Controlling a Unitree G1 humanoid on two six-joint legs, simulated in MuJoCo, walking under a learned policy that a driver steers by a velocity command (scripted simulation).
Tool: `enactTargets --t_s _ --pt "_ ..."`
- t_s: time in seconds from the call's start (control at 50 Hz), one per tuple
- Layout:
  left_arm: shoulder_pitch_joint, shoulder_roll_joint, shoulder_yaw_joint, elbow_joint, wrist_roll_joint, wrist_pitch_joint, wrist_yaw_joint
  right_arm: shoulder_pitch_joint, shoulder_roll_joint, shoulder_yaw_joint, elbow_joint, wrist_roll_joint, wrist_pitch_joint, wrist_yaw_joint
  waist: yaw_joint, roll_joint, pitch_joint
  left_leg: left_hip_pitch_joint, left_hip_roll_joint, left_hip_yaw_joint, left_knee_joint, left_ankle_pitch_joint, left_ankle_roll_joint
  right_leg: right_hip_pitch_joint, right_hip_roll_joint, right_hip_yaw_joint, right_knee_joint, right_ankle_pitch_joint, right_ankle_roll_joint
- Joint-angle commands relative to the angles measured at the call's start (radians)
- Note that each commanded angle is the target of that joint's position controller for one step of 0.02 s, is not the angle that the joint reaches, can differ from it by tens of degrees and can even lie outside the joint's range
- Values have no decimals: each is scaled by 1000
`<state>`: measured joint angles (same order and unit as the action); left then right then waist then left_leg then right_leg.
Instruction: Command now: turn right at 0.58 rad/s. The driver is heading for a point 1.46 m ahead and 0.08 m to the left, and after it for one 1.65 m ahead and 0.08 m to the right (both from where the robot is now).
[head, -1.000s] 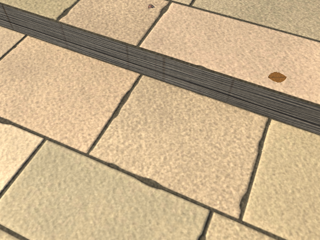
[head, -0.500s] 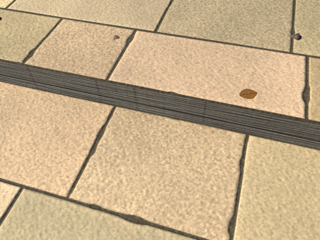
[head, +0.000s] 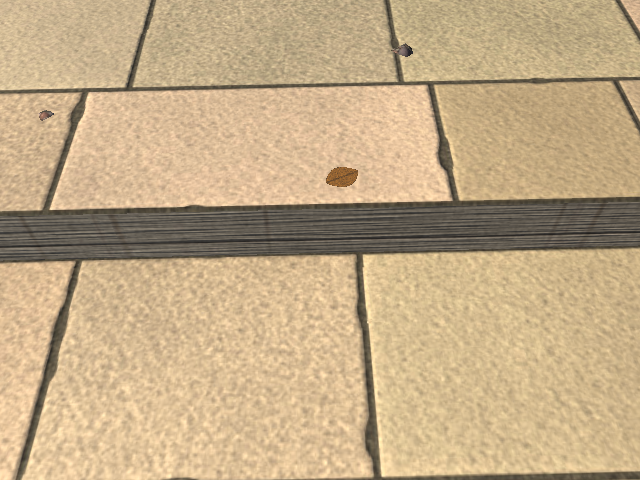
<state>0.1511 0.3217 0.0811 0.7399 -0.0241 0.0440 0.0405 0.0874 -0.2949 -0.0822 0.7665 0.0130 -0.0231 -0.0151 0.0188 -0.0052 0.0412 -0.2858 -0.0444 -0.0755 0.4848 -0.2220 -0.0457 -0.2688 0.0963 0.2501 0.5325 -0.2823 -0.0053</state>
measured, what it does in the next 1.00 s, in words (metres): steps on the spot: right foot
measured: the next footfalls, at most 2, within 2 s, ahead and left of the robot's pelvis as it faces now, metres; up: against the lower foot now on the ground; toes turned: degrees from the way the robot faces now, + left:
right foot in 0.38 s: +0.01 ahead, -0.14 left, +0.00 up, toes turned -5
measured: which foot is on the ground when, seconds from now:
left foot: down 0.00-1.00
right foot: down 0.00-0.00, up 0.02-0.36, down 0.38-1.00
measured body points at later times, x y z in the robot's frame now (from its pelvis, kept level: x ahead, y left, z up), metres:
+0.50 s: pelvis -0.01 -0.02 +0.00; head +0.01 -0.03 +0.45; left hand +0.16 +0.22 -0.10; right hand +0.07 -0.30 -0.12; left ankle +0.01 +0.12 -0.74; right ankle -0.03 -0.13 -0.74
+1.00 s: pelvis +0.00 -0.03 +0.00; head +0.01 -0.03 +0.45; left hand +0.13 +0.22 -0.13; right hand +0.04 -0.31 -0.14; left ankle +0.01 +0.12 -0.74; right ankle -0.03 -0.13 -0.74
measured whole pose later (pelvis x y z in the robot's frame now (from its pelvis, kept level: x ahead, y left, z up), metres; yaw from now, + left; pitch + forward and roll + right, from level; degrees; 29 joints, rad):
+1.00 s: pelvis +0.00 -0.03 +0.00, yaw -7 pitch -2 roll +0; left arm 0.21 0.25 0.03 0.89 0.01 0.00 0.01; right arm 0.19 -0.27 -0.03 1.01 0.00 0.00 -0.04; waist -0.02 0.00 0.04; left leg -0.18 0.05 0.00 0.47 -0.26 -0.05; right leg -0.16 0.03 0.03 0.49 -0.30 -0.02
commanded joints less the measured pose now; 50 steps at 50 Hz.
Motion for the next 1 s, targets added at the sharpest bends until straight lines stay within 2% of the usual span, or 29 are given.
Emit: enactTargets --t_s 0.02,0.04,0.06,0.08,0.1,0.12,0.16,0.18,0.22,0.26,0.3,0.34,0.36,0.38,0.4,0.42,0.44,0.46,0.48,0.5,0.54,0.68,1.0 --pt "58 47 6 -70 25 -12 3 61 -211 -52 -56 -26 -9 -9 25 181 -172 301 339 -285 -129 502 145 -148 7 19 261 -258 -26" --pt "63 121 30 -89 13 -23 3 74 -208 -50 -59 -60 -8 0 12 280 -154 241 472 -475 -164 548 308 -283 36 -40 462 -444 17" --pt "72 192 52 -66 9 -25 4 39 -163 -36 -76 -54 -14 3 15 176 -120 198 448 -411 -172 460 328 -290 -25 -37 606 -375 40" --pt "65 199 60 -49 6 -17 7 0 -120 -24 -79 -41 -14 2 22 129 -92 167 370 -300 -163 374 286 -294 -37 -53 653 -298 54" --pt "73 170 57 -32 6 -5 12 -21 -103 -16 -85 -27 -12 0 23 113 -77 151 313 -225 -165 301 255 -289 -41 -65 676 -249 71" --pt "68 146 50 -35 11 1 12 -24 -101 -12 -80 -17 -9 -3 13 124 -61 137 293 -192 -169 304 256 -291 -38 -71 699 -205 86" --pt "44 104 36 -53 4 -1 7 9 -101 -6 -64 -20 -3 -12 -4 152 -59 139 256 -122 -181 319 266 -269 -34 -112 644 -161 99" --pt "27 91 29 -63 2 -4 7 28 -102 -5 -57 -22 -1 -16 -18 162 -67 173 256 -113 -180 321 273 -271 -42 -123 582 -155 103" --pt "4 70 16 -75 10 -8 7 45 -110 -4 -48 -22 2 -20 -34 169 -89 215 271 -111 -173 327 282 -232 -72 -140 442 -159 108" --pt "-6 46 -1 -82 18 -11 -1 30 -133 -8 -44 -17 7 -15 -40 183 -100 189 271 -89 -168 329 279 -128 -104 -188 286 -168 103" --pt "1 59 -2 -77 13 -13 -7 49 -156 -12 -32 -11 14 -9 -54 195 -99 169 276 -96 -157 344 281 -55 -98 -231 170 -141 97" --pt "52 60 1 -51 13 -15 -13 44 -152 -5 -23 2 18 -5 -24 175 -94 143 268 -91 -119 346 263 43 -84 -259 -25 -9 70" --pt "82 60 2 -35 17 -16 -17 54 -139 1 -13 9 18 -3 -6 159 -87 111 253 -78 -96 330 232 118 -76 -267 -166 99 43" --pt "85 91 6 -40 24 -16 -15 99 -119 9 4 8 11 0 -12 118 -95 49 232 -65 -74 261 170 214 -116 -205 -213 208 11" --pt "106 153 14 -50 32 -13 -6 116 -72 27 -4 -27 -1 9 -37 -48 -150 -29 161 15 56 93 92 320 -277 -26 -196 447 -38" --pt "37 137 3 -45 45 -15 -14 119 -24 38 -15 -33 -6 8 -84 -210 -128 -4 94 75 12 -147 37 159 -359 25 -178 406 -150" --pt "-27 65 -14 -70 45 -28 -25 76 -70 33 -8 -39 -2 3 -62 -149 -94 63 100 68 1 -95 9 93 -312 0 -197 247 -162" --pt "-25 38 -22 -57 51 -39 -31 54 -80 30 -3 -37 -1 3 -55 -138 -80 75 95 68 -22 -10 6 85 -256 -41 -195 136 -116" --pt "-11 61 -16 -47 53 -47 -33 52 -83 28 8 -34 3 -2 -45 -136 -67 93 94 73 -24 39 4 70 -218 -66 -193 82 -83" --pt "-2 67 -16 -42 47 -54 -35 65 -106 23 17 -32 10 -6 -40 -129 -36 86 99 67 -24 58 4 45 -210 -69 -201 77 -68" --pt "24 57 -23 -24 43 -62 -32 77 -97 26 34 -25 10 -5 -44 -98 -17 96 105 61 -39 84 8 38 -193 -86 -183 108 -51" --pt "29 48 -26 0 36 -59 -27 93 -95 25 101 -21 5 -8 -36 -18 -35 115 109 61 -54 134 1 72 -168 -116 -148 199 -53" --pt "61 39 -29 115 31 -58 -23 106 -94 27 217 -15 17 -27 -38 -5 -34 139 106 66 -54 154 10 70 -132 -165 -137 235 -38"
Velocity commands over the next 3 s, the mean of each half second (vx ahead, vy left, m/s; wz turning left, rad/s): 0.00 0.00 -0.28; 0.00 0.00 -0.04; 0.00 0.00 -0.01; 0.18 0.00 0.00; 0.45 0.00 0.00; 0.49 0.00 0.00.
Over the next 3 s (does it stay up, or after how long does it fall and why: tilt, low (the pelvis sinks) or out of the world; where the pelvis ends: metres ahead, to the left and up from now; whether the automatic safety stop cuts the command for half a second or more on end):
stays up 0.61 -0.03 0.00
